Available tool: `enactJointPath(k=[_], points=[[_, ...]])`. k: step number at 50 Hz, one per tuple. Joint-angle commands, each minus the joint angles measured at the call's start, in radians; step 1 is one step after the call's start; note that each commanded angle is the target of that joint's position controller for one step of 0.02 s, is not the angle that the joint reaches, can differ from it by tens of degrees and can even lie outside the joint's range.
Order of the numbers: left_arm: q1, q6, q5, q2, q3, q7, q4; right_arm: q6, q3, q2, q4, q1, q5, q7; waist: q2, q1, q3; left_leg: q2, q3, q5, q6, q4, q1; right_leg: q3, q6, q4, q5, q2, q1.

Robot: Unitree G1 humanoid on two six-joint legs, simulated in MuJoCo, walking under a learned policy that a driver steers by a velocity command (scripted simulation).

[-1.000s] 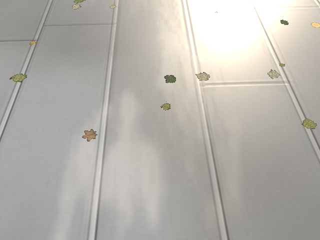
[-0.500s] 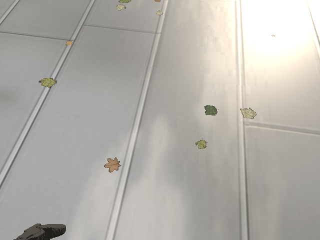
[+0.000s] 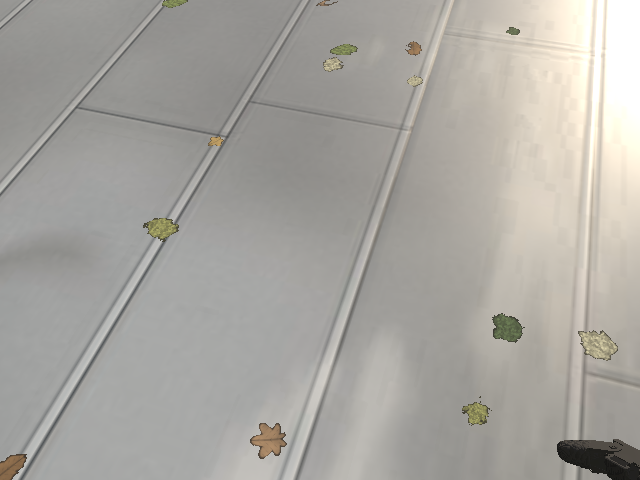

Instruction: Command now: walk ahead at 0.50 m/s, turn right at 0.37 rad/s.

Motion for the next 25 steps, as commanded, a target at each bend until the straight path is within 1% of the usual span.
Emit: enactJointPath(k=[1, 3, 4, 5, 6, 7, 8, 9, 10, 11, 12, 13, 14, 16, 17, 19, 21, 23, 25], points=[[-0.005, -0.002, -0.009, 0.183, 0.046, 0.012, -0.059, -0.025, -0.019, -0.073, -0.086, -0.093, 0.011, 0.008, -0.121, -0.026, -0.016, -0.051, 0.023, 0.074, -0.005, -0.095, 0.135, 0.219, -0.149, -0.070, 0.144, -0.227, -0.071], [-0.004, 0.005, -0.009, 0.190, 0.050, 0.017, -0.060, -0.033, -0.031, -0.098, -0.088, -0.087, 0.015, 0.009, -0.135, -0.048, -0.018, -0.052, 0.015, 0.034, 0.013, -0.140, 0.195, 0.267, -0.129, -0.027, 0.116, -0.241, -0.051], [-0.015, 0.009, -0.009, 0.188, 0.051, 0.018, -0.063, -0.036, -0.038, -0.110, -0.079, -0.051, 0.016, 0.007, -0.140, -0.076, -0.027, -0.049, 0.020, 0.022, 0.030, -0.171, 0.260, 0.275, -0.115, 0.010, 0.120, -0.234, -0.058], [-0.021, 0.011, -0.005, 0.169, 0.046, 0.018, -0.067, -0.037, -0.051, -0.129, -0.059, 0.022, 0.011, 0.001, -0.137, -0.116, -0.059, -0.042, 0.029, 0.005, 0.054, -0.202, 0.377, 0.262, -0.092, 0.078, 0.150, -0.199, -0.084], [-0.040, 0.007, 0.004, 0.126, 0.031, 0.014, -0.084, -0.039, -0.066, -0.169, -0.042, 0.143, -0.002, -0.009, -0.101, -0.180, -0.150, 0.051, -0.044, -0.024, 0.102, -0.186, 0.574, 0.215, -0.059, 0.260, 0.132, -0.147, -0.163], [0.017, -0.003, 0.005, 0.051, 0.008, 0.014, -0.112, -0.029, -0.089, -0.253, -0.026, 0.279, -0.017, -0.018, 0.104, -0.205, -0.306, 0.268, -0.321, -0.111, 0.209, -0.188, 0.909, 0.077, 0.006, 0.587, -0.110, -0.030, -0.426], [0.065, -0.010, -0.013, 0.071, 0.005, 0.017, -0.133, -0.013, -0.089, -0.240, 0.005, 0.326, -0.006, -0.007, 0.295, -0.187, -0.346, 0.393, -0.629, -0.334, 0.293, -0.285, 0.954, 0.034, 0.025, 0.804, -0.383, -0.033, -0.621], [0.017, -0.005, -0.023, 0.154, 0.029, 0.019, -0.121, -0.012, -0.068, -0.163, 0.000, 0.280, 0.001, -0.005, 0.167, -0.192, -0.207, 0.353, -0.566, -0.430, 0.268, -0.320, 0.840, 0.059, 0.031, 0.902, -0.313, -0.088, -0.686], [-0.047, 0.001, -0.017, 0.166, 0.035, 0.017, -0.129, -0.009, -0.057, -0.126, -0.003, 0.232, 0.001, -0.006, 0.104, -0.184, -0.113, 0.311, -0.425, -0.354, 0.240, -0.334, 0.731, 0.035, 0.036, 0.919, -0.233, -0.116, -0.689], [-0.072, 0.007, -0.008, 0.152, 0.036, 0.015, -0.133, -0.009, -0.047, -0.098, 0.002, 0.184, -0.003, -0.004, 0.068, -0.160, -0.058, 0.267, -0.323, -0.250, 0.228, -0.363, 0.634, 0.022, 0.044, 0.895, -0.171, -0.142, -0.662], [-0.086, 0.013, -0.003, 0.139, 0.039, 0.011, -0.139, -0.010, -0.041, -0.077, 0.009, 0.152, -0.009, -0.003, 0.079, -0.137, -0.026, 0.239, -0.245, -0.168, 0.222, -0.389, 0.566, 0.021, 0.047, 0.864, -0.130, -0.167, -0.636], [-0.087, 0.021, -0.005, 0.119, 0.037, 0.006, -0.144, -0.013, -0.042, -0.078, 0.016, 0.132, -0.012, -0.003, 0.095, -0.120, -0.008, 0.220, -0.181, -0.115, 0.216, -0.417, 0.507, 0.014, 0.051, 0.846, -0.103, -0.184, -0.599], [-0.094, 0.027, -0.006, 0.098, 0.033, 0.002, -0.151, -0.019, -0.045, -0.080, 0.024, 0.125, -0.010, -0.002, 0.095, -0.114, -0.004, 0.211, -0.132, -0.062, 0.220, -0.439, 0.479, 0.002, 0.057, 0.834, -0.078, -0.189, -0.587], [-0.127, 0.034, -0.001, 0.081, 0.028, -0.002, -0.173, -0.027, -0.055, -0.104, 0.042, 0.126, -0.007, -0.004, 0.067, -0.108, 0.003, 0.215, -0.056, 0.030, 0.235, -0.465, 0.465, -0.002, 0.071, 0.779, -0.020, -0.196, -0.601], [-0.148, 0.034, 0.002, 0.077, 0.026, -0.005, -0.185, -0.028, -0.059, -0.116, 0.052, 0.131, -0.006, -0.006, 0.053, -0.111, 0.005, 0.217, -0.022, 0.072, 0.240, -0.471, 0.471, -0.003, 0.076, 0.734, 0.019, -0.199, -0.610], [-0.188, 0.030, 0.002, 0.068, 0.019, -0.017, -0.198, -0.026, -0.065, -0.137, 0.067, 0.132, -0.006, -0.009, 0.035, -0.119, 0.005, 0.203, 0.058, 0.125, 0.231, -0.473, 0.481, -0.018, 0.074, 0.617, 0.127, -0.198, -0.591], [-0.253, 0.023, 0.002, 0.060, 0.012, -0.031, -0.216, -0.020, -0.069, -0.157, 0.081, 0.144, -0.001, -0.013, 0.025, -0.143, 0.017, 0.191, 0.126, 0.142, 0.214, -0.473, 0.483, -0.050, 0.063, 0.496, 0.224, -0.186, -0.552], [-0.319, 0.021, 0.002, 0.060, 0.009, -0.042, -0.242, -0.013, -0.074, -0.179, 0.099, 0.174, 0.007, -0.016, 0.015, -0.165, 0.032, 0.201, 0.165, 0.141, 0.201, -0.471, 0.509, -0.081, 0.047, 0.414, 0.253, -0.175, -0.530], [-0.366, 0.024, 0.000, 0.071, 0.011, -0.051, -0.270, -0.004, -0.081, -0.199, 0.117, 0.201, 0.019, -0.015, 0.015, -0.172, 0.046, 0.223, 0.188, 0.162, 0.186, -0.453, 0.567, -0.097, 0.024, 0.362, 0.221, -0.167, -0.533]])
Keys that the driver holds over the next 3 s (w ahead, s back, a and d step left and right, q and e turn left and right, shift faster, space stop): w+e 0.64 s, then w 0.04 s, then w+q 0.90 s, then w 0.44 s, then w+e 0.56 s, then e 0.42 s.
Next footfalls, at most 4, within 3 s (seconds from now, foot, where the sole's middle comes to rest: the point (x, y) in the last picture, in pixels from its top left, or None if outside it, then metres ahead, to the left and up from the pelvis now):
0.12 left None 0.23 0.14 -0.78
0.62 right None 0.44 -0.19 -0.78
1.16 left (427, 335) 0.81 -0.11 -0.78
1.64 right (523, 260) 1.06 -0.35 -0.78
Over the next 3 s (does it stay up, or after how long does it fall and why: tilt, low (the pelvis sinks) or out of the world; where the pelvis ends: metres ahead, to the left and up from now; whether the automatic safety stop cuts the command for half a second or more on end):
stays up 1.53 -0.27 -0.01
